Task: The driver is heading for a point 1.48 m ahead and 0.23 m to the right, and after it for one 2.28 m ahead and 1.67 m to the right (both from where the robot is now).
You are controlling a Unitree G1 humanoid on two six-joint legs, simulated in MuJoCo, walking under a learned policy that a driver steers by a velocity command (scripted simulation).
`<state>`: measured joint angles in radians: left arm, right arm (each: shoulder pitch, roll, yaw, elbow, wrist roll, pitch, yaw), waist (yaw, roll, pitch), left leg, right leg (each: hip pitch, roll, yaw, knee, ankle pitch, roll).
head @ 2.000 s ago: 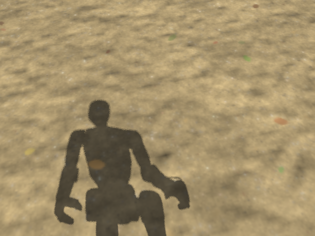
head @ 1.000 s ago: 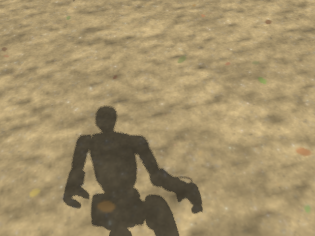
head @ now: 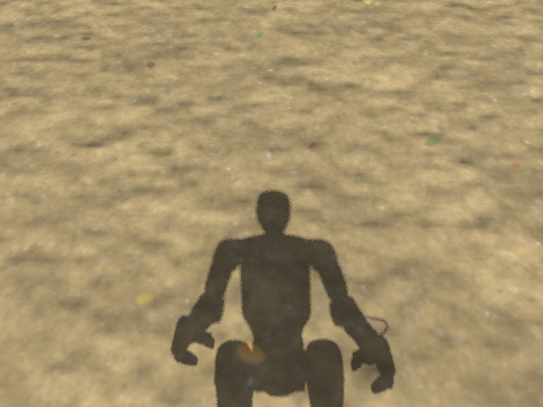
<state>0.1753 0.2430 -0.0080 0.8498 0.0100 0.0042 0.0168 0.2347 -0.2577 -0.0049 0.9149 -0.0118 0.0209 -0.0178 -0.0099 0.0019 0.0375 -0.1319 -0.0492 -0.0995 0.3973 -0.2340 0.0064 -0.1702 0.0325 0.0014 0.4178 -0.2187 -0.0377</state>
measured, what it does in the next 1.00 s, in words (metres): walks ahead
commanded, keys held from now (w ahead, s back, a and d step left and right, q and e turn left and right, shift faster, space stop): no key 0.52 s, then w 0.48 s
